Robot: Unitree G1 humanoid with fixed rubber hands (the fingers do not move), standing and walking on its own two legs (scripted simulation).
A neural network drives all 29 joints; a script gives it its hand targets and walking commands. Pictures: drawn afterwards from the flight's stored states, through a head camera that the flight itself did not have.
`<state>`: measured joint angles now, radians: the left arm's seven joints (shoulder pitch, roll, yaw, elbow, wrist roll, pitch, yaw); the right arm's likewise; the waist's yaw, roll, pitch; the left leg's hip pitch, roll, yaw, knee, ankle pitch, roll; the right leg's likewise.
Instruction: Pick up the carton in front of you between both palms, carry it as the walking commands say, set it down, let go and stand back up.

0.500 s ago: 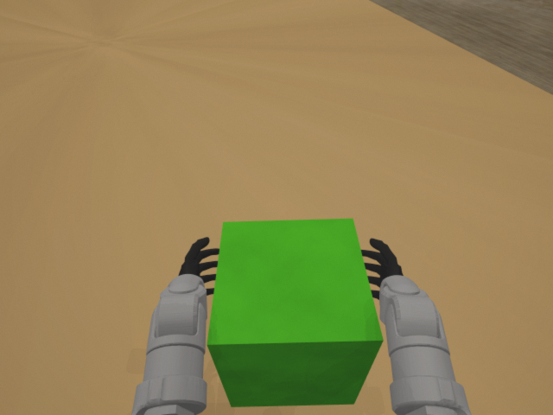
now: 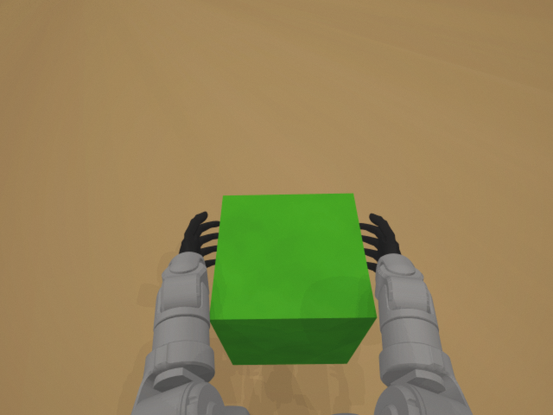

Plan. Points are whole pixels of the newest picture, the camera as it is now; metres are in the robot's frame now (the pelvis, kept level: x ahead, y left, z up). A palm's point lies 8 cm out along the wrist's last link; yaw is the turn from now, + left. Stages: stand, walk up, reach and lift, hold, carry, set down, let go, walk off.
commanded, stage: set down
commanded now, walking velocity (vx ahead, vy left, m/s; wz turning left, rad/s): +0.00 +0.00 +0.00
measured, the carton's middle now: (288, 285) +0.32 +0.01 -0.08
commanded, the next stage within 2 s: none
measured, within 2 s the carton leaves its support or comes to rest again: neither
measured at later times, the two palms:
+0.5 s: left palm (214, 288) +0.36 +0.16 -0.19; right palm (359, 287) +0.37 -0.14 -0.19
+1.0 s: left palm (224, 304) +0.39 +0.16 -0.35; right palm (343, 297) +0.41 -0.14 -0.35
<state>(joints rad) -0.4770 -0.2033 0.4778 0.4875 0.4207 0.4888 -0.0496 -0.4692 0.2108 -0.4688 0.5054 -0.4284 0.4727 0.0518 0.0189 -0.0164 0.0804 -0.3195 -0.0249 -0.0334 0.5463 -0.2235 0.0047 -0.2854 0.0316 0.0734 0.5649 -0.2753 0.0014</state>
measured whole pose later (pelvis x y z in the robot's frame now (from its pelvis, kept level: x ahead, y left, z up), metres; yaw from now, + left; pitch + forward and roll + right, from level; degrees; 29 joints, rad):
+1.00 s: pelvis -0.07 +0.00 -0.25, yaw -1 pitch +46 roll -1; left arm -0.88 -0.06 0.45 0.63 0.16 0.21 0.11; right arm -0.94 -0.04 -0.36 0.75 -0.15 0.20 -0.04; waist 0.03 -0.01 -0.17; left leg -2.00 -0.10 -0.08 1.66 -0.47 -0.05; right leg -1.96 0.12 0.07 1.69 -0.54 0.05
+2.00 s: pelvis -0.08 -0.01 -0.39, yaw +0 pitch +40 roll +1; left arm -1.18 0.09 0.42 0.90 0.03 0.13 0.15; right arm -1.32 -0.21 -0.18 1.08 -0.03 0.13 -0.11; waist 0.05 0.00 0.18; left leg -2.28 -0.11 -0.06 2.12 -0.55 -0.09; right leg -2.26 0.15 0.04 2.18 -0.62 0.05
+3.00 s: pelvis -0.08 -0.01 -0.40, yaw +0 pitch +38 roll +2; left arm -1.21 0.30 0.18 1.02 -0.25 -0.02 0.11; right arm -1.30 -0.42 0.01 1.04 0.21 0.02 -0.07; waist 0.06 0.02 0.30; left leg -2.29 -0.05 -0.01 2.17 -0.54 -0.04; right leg -2.27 0.07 0.02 2.23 -0.61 0.01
